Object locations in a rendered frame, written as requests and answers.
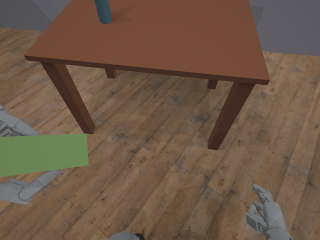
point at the table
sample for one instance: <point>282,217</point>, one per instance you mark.
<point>206,39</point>

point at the robot right hand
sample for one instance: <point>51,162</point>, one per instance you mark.
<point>271,216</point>

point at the sponge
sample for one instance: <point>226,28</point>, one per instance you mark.
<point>38,153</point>

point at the robot left hand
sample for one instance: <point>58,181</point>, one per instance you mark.
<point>18,191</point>

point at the robot right forearm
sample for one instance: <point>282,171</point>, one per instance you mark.
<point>277,234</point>

